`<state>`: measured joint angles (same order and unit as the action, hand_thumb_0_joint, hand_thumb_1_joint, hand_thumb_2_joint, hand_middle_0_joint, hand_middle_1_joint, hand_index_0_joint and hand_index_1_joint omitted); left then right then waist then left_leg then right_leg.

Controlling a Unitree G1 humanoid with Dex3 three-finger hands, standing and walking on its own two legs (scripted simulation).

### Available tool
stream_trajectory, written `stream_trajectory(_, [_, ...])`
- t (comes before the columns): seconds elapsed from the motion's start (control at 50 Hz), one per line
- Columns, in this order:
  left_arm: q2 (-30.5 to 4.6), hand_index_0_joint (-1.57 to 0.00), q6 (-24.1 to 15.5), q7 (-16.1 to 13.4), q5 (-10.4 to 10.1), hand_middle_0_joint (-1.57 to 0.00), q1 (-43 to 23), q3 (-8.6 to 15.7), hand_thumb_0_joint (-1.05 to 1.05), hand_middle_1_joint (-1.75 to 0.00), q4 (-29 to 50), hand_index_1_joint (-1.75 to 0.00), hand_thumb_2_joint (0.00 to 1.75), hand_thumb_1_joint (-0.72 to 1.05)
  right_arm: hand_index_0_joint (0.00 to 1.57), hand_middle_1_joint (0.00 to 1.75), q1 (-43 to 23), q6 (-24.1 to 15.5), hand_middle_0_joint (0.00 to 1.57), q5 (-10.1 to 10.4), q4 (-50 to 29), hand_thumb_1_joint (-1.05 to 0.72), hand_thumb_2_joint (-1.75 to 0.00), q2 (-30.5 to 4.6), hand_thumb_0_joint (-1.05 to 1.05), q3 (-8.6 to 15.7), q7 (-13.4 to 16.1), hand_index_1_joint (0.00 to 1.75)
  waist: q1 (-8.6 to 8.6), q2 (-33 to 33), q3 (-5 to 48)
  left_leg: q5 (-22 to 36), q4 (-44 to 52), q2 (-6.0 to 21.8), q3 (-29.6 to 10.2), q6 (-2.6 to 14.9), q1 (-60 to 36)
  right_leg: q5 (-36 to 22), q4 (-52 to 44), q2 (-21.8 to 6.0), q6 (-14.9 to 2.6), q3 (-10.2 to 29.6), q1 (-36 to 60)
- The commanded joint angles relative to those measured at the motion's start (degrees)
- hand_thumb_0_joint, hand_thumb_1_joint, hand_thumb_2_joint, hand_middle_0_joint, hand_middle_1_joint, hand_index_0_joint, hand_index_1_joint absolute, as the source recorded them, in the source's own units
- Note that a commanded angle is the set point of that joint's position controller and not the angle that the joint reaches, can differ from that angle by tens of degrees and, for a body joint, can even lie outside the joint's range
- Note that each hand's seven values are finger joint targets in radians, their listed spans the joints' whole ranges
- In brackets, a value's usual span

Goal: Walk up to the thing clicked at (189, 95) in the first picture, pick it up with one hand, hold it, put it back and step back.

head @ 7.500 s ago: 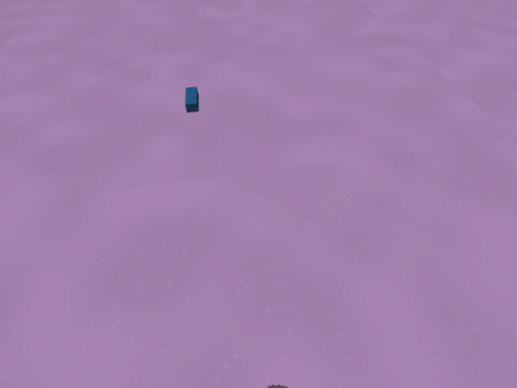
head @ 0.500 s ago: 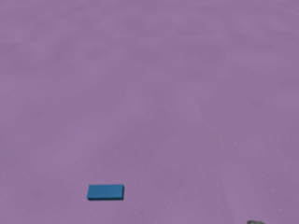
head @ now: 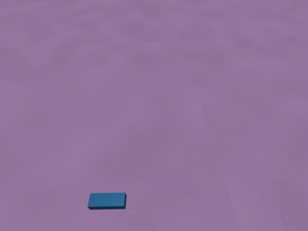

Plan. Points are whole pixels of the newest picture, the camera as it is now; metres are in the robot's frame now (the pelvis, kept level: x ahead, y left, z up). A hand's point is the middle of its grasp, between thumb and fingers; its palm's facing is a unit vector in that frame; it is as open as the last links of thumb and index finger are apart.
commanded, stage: stand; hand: left
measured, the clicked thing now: (107, 201) +0.42 +0.30 -0.75
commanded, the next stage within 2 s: none
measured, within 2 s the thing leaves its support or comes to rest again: neither
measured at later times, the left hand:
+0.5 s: hand out of the picture +0.10 +0.25 -0.15, palm faces -0.02 -0.94 -0.34, open 7.4 cm
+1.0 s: hand out of the picture +0.11 +0.24 -0.15, palm faces -0.01 -0.94 -0.35, open 7.4 cm
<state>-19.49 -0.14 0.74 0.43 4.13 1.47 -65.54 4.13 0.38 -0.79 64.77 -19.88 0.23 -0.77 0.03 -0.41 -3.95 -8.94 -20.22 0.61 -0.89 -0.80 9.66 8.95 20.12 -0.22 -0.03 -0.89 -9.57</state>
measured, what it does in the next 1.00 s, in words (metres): stands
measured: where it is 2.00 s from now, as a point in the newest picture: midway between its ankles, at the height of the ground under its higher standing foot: outside the picture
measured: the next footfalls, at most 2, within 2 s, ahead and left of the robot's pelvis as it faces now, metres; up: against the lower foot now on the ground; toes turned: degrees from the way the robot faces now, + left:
none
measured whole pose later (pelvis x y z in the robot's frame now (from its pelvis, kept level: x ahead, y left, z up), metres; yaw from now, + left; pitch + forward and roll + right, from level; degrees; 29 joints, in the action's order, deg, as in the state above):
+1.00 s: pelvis +0.03 -0.01 +0.00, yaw +0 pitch -2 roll +0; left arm -19.6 -1.0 0.3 0.3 5.7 0.2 -64.7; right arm 5.2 -0.2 -0.8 64.8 -20.1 -0.3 0.0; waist 0.1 -0.7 -2.3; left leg -10.1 -16.9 1.3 -1.0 -1.5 4.9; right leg 10.4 17.4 0.4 -0.6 -1.1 -5.1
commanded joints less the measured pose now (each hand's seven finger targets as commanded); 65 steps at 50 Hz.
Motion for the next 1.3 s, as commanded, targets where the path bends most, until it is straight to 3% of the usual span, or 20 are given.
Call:
stream_trajectory(0.0, [-12.4, -0.2, -1.6, -0.6, 0.2, -0.2, -3.2, 1.6, 0.0, -0.3, 3.8, -0.3, 0.9, 0.9, 0.2, 0.3, -2.3, -2.0, 0.2, -0.4, -3.0, -0.9, -0.9, -11.7, 0.0, 2.1, 0.5, 0.3, 0.29, 0.1, 7.6, -1.3, 4.5, 6.1, -5.7, 1.61, -1.9, 4.9, -5.3, -7.5, -1.07, 7.1, 2.2])
stream_trajectory(0.04, [-12.2, -0.2, -1.7, -0.7, 0.2, -0.2, -2.3, 1.4, 0.0, -0.3, 3.8, -0.3, 0.9, 0.9, 0.2, 0.3, -2.7, -2.2, 0.2, -0.3, -2.9, -0.9, -0.9, -12.3, 0.0, 2.3, 0.7, 0.3, -0.07, -0.7, 6.8, 0.1, 4.5, 6.3, -5.8, 1.76, -2.1, 2.6, -5.1, -7.3, -0.96, 6.7, 2.0])
stream_trajectory(0.14, [-12.2, -0.2, -1.9, -0.7, 0.0, -0.2, -1.3, 1.2, 0.0, -0.3, 3.6, -0.3, 0.9, 0.9, 0.2, 0.3, -1.0, -2.5, 0.2, 0.0, -2.6, -0.9, -0.9, -12.1, 0.0, 2.0, 0.7, 0.3, -0.02, 0.9, 3.5, -0.9, 5.7, 6.2, -6.3, 1.68, 0.1, 4.0, -5.0, -6.9, -0.88, 6.2, 1.3])
stream_trajectory(0.22, [-12.2, -0.2, -1.9, -0.7, 0.1, -0.2, -0.6, 1.1, 0.0, -0.3, 3.9, -0.3, 0.9, 0.9, 0.2, 0.3, -0.5, -2.4, 0.2, -0.1, -2.6, -0.9, -0.9, -12.1, 0.0, 2.0, 0.7, 0.3, 0.07, 0.1, 4.0, 0.5, 5.2, 6.2, -6.0, 1.5, -1.1, 3.0, -5.2, -7.0, -1.02, 6.4, 1.3])
stream_trajectory(0.34, [-12.5, -0.2, -2.2, -1.0, 0.0, -0.2, -0.7, 1.0, 0.0, -0.3, 4.3, -0.3, 0.9, 0.9, 0.2, 0.3, -0.4, -2.6, 0.2, 0.1, -2.7, -0.9, -0.9, -12.1, 0.0, 1.9, 1.0, 0.3, 0.36, 0.3, 7.8, 9.8, 4.0, 6.8, -5.3, 1.34, -4.1, -9.0, -3.2, -7.5, -0.89, 5.6, 4.9])
stream_trajectory(0.52, [-12.6, -0.2, -1.9, -1.2, -0.1, -0.2, -0.8, 0.9, 0.0, -0.3, 4.1, -0.3, 0.9, 0.9, 0.2, 0.3, -0.5, -2.1, 0.2, 0.1, -2.5, -0.9, -0.9, -12.4, 0.0, 1.8, 1.2, 0.3, 0.39, 0.2, 5.8, 7.7, 4.3, 6.7, -4.9, 1.18, -3.9, -7.4, -4.5, -7.4, -0.66, 5.6, 4.5])
stream_trajectory(0.58, [-12.3, -0.2, -2.0, -1.2, 0.0, -0.2, -0.5, 0.8, 0.0, -0.3, 4.2, -0.3, 0.9, 0.9, 0.2, 0.3, -1.0, -2.2, 0.2, 0.1, -2.6, -0.9, -0.9, -12.9, 0.0, 1.9, 1.2, 0.3, 0.13, -0.1, 6.9, 10.4, 4.0, 7.0, -4.8, 1.3, -4.8, -10.0, -4.1, -7.6, -0.74, 5.3, 5.5])
stream_trajectory(0.66, [-12.7, -0.2, -2.0, -1.1, -0.1, -0.2, -0.6, 0.9, 0.0, -0.3, 4.1, -0.3, 0.9, 0.9, 0.2, 0.3, -0.5, -2.2, 0.2, 0.1, -2.6, -0.9, -0.9, -12.4, 0.0, 1.6, 1.2, 0.3, 0.2, 0.1, 6.5, 9.9, 4.5, 6.9, -4.7, 1.16, -4.5, -9.5, -4.3, -7.5, -0.7, 5.5, 5.7])
stream_trajectory(0.78, [-12.8, -0.2, -2.2, -1.4, -0.1, -0.2, -0.6, 0.9, 0.0, -0.3, 4.3, -0.3, 0.9, 0.9, 0.2, 0.3, -1.0, -2.2, 0.2, 0.2, -3.0, -0.9, -0.9, -12.6, 0.0, 1.9, 1.3, 0.3, 0.36, 0.9, 9.0, 14.9, 2.9, 7.3, -4.2, 1.35, -7.1, -16.8, -3.4, -7.9, -0.65, 5.0, 7.1])
stream_trajectory(0.88, [-12.4, -0.2, -1.7, -1.3, 0.0, -0.2, -1.1, 0.8, 0.0, -0.3, 4.1, -0.3, 0.9, 0.9, 0.2, 0.3, -1.5, -1.9, 0.2, 0.2, -2.9, -0.9, -0.9, -12.6, 0.0, 1.8, 1.4, 0.3, 0.04, 0.2, 4.8, 7.9, 4.9, 6.9, -4.5, 1.07, -4.5, -8.2, -5.1, -7.4, -0.85, 5.4, 4.7])
stream_trajectory(0.92, [-12.8, -0.2, -1.8, -1.3, -0.1, -0.2, -0.6, 0.9, 0.0, -0.3, 4.0, -0.3, 0.9, 0.9, 0.2, 0.3, -1.4, -2.0, 0.2, 0.3, -2.9, -0.9, -0.9, -12.2, 0.0, 1.8, 1.2, 0.3, -0.01, 0.3, 4.8, 8.0, 5.3, 7.0, -4.8, 1.09, -4.5, -7.3, -5.0, -7.2, -0.95, 5.0, 5.1])
stream_trajectory(1.08, [-12.8, -0.2, -1.9, -1.3, 0.0, -0.2, -0.3, 0.9, 0.0, -0.3, 4.3, -0.3, 0.9, 0.9, 0.2, 0.3, -1.1, -2.1, 0.2, 0.3, -3.2, -0.9, -0.9, -12.4, 0.0, 1.9, 1.2, 0.3, 0.1, 0.1, 6.2, 8.5, 4.5, 7.0, -4.4, 1.25, -5.7, -9.1, -4.9, -7.3, -1.28, 5.5, 5.0])
stream_trajectory(1.28, [-13.1, -0.2, -1.8, -1.3, 0.0, -0.2, 0.0, 0.9, 0.0, -0.3, 4.1, -0.3, 0.9, 0.9, 0.2, 0.3, -0.4, -2.0, 0.2, 0.2, -3.1, -0.9, -0.9, -12.3, 0.0, 1.7, 1.3, 0.3, -0.05, 0.8, 5.3, 6.8, 5.0, 6.9, -4.6, 1.17, -5.0, -6.6, -5.2, -7.1, -1.1, 5.6, 4.4])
